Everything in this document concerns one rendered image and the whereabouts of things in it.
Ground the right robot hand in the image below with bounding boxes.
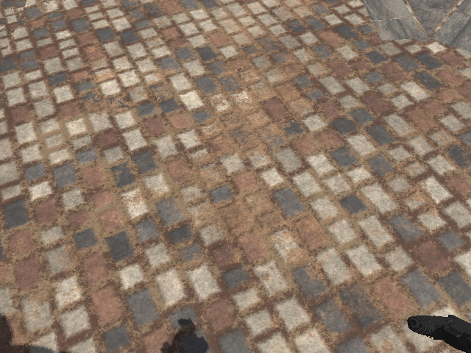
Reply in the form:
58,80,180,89
407,315,471,353

